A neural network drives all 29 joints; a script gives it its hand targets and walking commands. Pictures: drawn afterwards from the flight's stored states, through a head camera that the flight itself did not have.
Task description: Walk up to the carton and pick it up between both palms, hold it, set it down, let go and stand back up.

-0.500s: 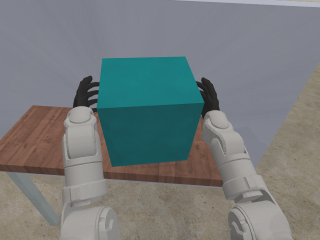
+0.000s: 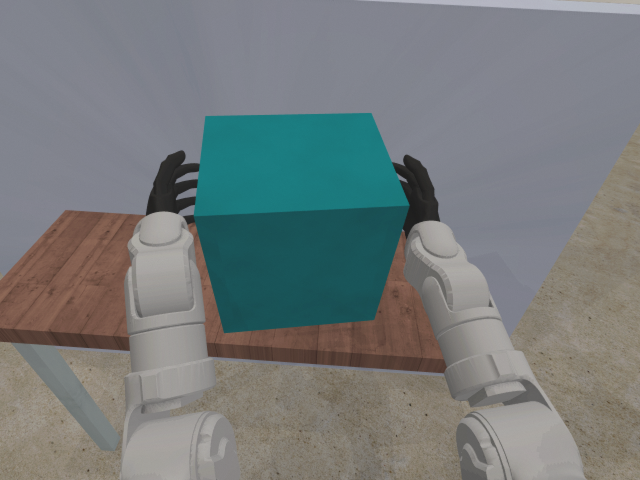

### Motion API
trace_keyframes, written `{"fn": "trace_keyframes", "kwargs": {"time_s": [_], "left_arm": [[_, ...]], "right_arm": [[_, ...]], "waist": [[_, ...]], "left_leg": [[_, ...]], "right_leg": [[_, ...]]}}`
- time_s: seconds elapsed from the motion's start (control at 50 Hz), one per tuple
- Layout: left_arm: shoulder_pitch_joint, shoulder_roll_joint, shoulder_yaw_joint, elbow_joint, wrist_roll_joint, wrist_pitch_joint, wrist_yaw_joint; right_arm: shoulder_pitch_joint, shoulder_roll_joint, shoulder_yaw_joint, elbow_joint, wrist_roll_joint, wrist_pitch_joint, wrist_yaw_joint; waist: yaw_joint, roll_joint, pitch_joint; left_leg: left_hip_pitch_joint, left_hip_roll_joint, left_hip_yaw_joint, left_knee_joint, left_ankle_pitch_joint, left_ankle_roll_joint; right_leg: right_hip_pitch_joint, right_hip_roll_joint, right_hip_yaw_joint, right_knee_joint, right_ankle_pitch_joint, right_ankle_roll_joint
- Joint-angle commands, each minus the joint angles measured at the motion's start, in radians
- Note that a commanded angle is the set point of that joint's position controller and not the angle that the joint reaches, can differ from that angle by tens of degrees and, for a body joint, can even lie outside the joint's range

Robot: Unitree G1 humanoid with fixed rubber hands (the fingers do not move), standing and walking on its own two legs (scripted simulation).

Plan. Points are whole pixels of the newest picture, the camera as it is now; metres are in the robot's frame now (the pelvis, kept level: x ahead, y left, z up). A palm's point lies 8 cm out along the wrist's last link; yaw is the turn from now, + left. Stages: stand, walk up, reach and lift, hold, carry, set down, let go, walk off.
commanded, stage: hold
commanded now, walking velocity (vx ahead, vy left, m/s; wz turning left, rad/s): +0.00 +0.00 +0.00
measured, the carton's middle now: (296, 225) +0.40 +0.01 +0.16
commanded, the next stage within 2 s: set down in 1.74 s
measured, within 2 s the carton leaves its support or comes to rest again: neither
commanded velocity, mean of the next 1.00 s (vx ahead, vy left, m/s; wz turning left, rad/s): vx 0.00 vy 0.00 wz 0.00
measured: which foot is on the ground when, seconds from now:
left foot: down 0.00-1.00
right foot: down 0.00-1.00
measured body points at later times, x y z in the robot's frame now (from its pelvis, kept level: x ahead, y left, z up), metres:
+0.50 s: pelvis +0.01 +0.00 +0.00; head -0.05 +0.02 +0.45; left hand +0.38 +0.16 +0.21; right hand +0.37 -0.14 +0.19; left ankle +0.04 +0.11 -0.75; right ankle +0.03 -0.09 -0.75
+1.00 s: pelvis +0.00 -0.01 +0.00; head -0.05 +0.02 +0.45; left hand +0.38 +0.16 +0.21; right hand +0.37 -0.14 +0.19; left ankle +0.04 +0.11 -0.75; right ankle +0.03 -0.09 -0.75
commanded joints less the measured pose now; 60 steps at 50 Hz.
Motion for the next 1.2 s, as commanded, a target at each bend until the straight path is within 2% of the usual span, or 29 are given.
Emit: {"fn": "trace_keyframes", "kwargs": {"time_s": [0.0, 0.1, 0.2, 0.32, 0.36, 0.42, 0.48, 0.6, 0.74, 0.88, 1.06, 1.18], "left_arm": [[-0.61, -0.455, -0.468, -0.104, -0.187, -0.069, -0.151], [-0.609, -0.453, -0.467, -0.106, -0.187, -0.069, -0.151], [-0.607, -0.468, -0.488, -0.13, -0.191, -0.07, -0.162], [-0.589, -0.448, -0.431, -0.077, -0.153, -0.053, -0.178], [-0.584, -0.441, -0.423, -0.081, -0.151, -0.052, -0.183], [-0.579, -0.44, -0.438, -0.119, -0.161, -0.054, -0.188], [-0.571, -0.44, -0.451, -0.135, -0.167, -0.055, -0.192], [-0.571, -0.435, -0.449, -0.131, -0.161, -0.053, -0.193], [-0.589, -0.44, -0.471, -0.155, -0.175, -0.064, -0.184], [-0.591, -0.43, -0.445, -0.122, -0.162, -0.061, -0.188], [-0.579, -0.431, -0.443, -0.13, -0.16, -0.062, -0.188], [-0.578, -0.426, -0.442, -0.133, -0.155, -0.059, -0.188]], "right_arm": [[-0.8, 0.44, 0.34, -0.325, 0.059, -0.089, 0.117], [-0.8, 0.441, 0.342, -0.327, 0.059, -0.09, 0.117], [-0.802, 0.456, 0.352, -0.38, 0.06, -0.089, 0.108], [-0.786, 0.452, 0.326, -0.329, 0.036, -0.08, 0.113], [-0.782, 0.454, 0.33, -0.331, 0.039, -0.082, 0.112], [-0.774, 0.458, 0.358, -0.36, 0.056, -0.084, 0.102], [-0.767, 0.454, 0.375, -0.385, 0.066, -0.082, 0.091], [-0.747, 0.446, 0.357, -0.373, 0.052, -0.075, 0.097], [-0.76, 0.454, 0.37, -0.396, 0.057, -0.086, 0.1], [-0.758, 0.447, 0.35, -0.362, 0.038, -0.084, 0.104], [-0.754, 0.444, 0.361, -0.366, 0.045, -0.092, 0.102], [-0.746, 0.441, 0.356, -0.358, 0.044, -0.09, 0.102]], "waist": [[-0.013, 0.099, -0.438], [-0.012, 0.097, -0.44], [-0.017, 0.108, -0.477], [-0.001, 0.088, -0.371], [0.003, 0.084, -0.382], [-0.008, 0.08, -0.429], [-0.017, 0.082, -0.437], [-0.015, 0.094, -0.388], [-0.015, 0.101, -0.44], [-0.012, 0.092, -0.403], [-0.012, 0.086, -0.426], [-0.015, 0.091, -0.406]], "left_leg": [[0.07, -0.016, 0.026, -0.033, 0.173, -0.014], [0.07, -0.017, 0.026, -0.032, 0.175, -0.013], [0.078, -0.021, 0.027, -0.028, 0.195, -0.025], [0.015, -0.019, 0.038, -0.068, 0.09, -0.007], [0.022, -0.021, 0.041, -0.063, 0.118, -0.004], [0.067, -0.028, 0.041, -0.035, 0.205, -0.013], [0.085, -0.03, 0.037, -0.022, 0.238, -0.021], [0.045, -0.027, 0.037, -0.047, 0.163, -0.018], [0.072, -0.027, 0.036, -0.034, 0.194, -0.021], [0.036, -0.025, 0.039, -0.057, 0.123, -0.01], [0.067, -0.026, 0.041, -0.041, 0.182, -0.016], [0.059, -0.025, 0.041, -0.043, 0.17, -0.015]], "right_leg": [[0.121, 0.016, -0.003, -0.016, 0.102, 0.057], [0.125, 0.015, -0.002, -0.015, 0.111, 0.058], [0.148, 0.02, -0.006, -0.007, 0.12, 0.064], [0.141, 0.009, -0.006, -0.018, 0.044, 0.066], [0.157, 0.008, -0.005, -0.016, 0.074, 0.069], [0.183, 0.013, -0.005, -0.007, 0.162, 0.075], [0.192, 0.014, -0.006, -0.005, 0.198, 0.076], [0.163, 0.011, -0.012, -0.015, 0.117, 0.069], [0.164, 0.012, -0.013, -0.007, 0.138, 0.071], [0.157, 0.007, -0.012, -0.015, 0.088, 0.069], [0.17, 0.011, -0.013, -0.01, 0.138, 0.07], [0.166, 0.008, -0.012, -0.012, 0.13, 0.07]]}}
